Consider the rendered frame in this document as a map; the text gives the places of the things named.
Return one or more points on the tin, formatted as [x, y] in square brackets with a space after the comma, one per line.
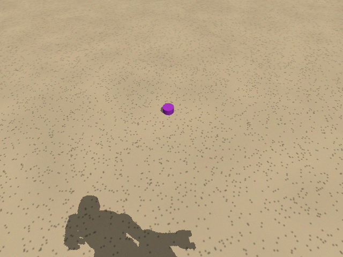
[168, 109]

